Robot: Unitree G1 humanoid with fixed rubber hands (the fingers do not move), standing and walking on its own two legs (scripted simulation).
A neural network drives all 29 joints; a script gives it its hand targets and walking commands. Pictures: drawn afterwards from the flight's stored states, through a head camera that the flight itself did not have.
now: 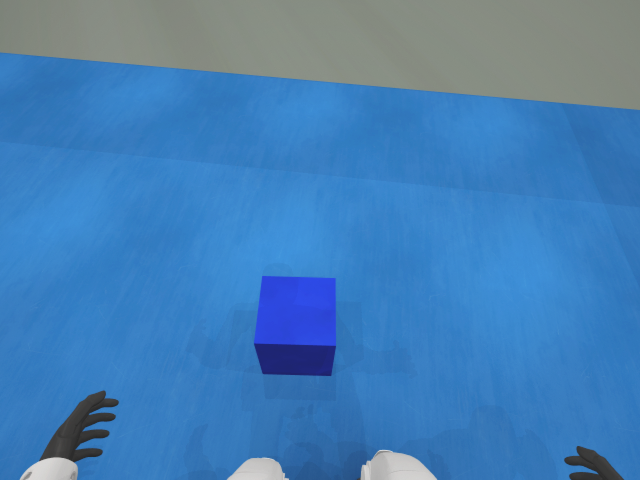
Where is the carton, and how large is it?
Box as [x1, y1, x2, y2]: [254, 276, 335, 375]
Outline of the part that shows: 262,276 254,338 254,345 262,372 275,374 330,375 335,348 335,278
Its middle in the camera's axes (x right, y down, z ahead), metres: -0.06 +0.27 +1.16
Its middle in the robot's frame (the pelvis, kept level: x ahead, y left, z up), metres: +0.55 +0.07 -0.62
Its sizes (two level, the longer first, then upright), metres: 0.210 0.200 0.250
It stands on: the floor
